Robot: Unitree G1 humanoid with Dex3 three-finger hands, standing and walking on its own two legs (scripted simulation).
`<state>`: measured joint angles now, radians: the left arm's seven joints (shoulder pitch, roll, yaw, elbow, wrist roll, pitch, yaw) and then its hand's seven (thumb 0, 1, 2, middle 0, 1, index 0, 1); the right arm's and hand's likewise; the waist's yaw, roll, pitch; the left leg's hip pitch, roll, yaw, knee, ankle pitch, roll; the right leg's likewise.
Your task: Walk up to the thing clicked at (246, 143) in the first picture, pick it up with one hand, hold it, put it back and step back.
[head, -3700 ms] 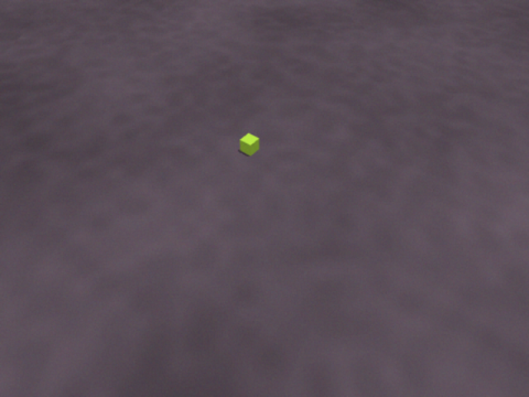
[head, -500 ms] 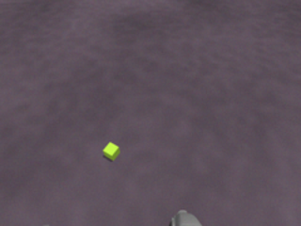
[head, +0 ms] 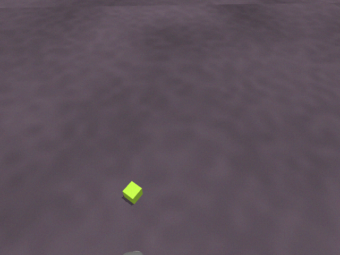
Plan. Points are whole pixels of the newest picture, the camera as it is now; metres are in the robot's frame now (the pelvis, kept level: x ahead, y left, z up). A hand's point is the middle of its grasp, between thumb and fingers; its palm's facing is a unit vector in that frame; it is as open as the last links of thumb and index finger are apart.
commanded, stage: walk up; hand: left
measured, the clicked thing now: (132, 192) +0.56 +0.24 -0.72
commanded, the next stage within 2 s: stand in 1.54 s
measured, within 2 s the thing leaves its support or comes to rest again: neither
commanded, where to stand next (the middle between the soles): +0.16 +0.01 m, yaw -1 degrees
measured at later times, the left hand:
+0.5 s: hand out of the picture +0.13 +0.28 -0.15, palm faces -0.08 -0.92 -0.37, open 7.4 cm
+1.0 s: hand (76, 249) +0.16 +0.25 -0.14, palm faces -0.07 -0.95 -0.30, open 7.4 cm
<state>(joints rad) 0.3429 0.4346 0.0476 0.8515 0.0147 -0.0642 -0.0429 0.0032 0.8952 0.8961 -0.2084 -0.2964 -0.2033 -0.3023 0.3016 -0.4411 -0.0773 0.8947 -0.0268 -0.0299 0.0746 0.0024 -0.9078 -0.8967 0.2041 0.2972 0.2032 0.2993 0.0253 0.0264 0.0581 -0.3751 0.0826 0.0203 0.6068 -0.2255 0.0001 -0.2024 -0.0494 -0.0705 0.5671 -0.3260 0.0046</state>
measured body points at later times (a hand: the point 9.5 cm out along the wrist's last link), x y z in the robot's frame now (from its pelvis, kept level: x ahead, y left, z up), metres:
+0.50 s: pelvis +0.05 +0.02 -0.01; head +0.08 +0.01 +0.44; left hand +0.14 +0.33 -0.13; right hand +0.13 -0.29 -0.13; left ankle +0.08 +0.13 -0.73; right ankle +0.09 -0.11 -0.73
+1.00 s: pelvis +0.06 +0.01 +0.02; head +0.06 +0.02 +0.47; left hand +0.16 +0.30 -0.12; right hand +0.11 -0.30 -0.11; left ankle +0.08 +0.13 -0.73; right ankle +0.09 -0.11 -0.73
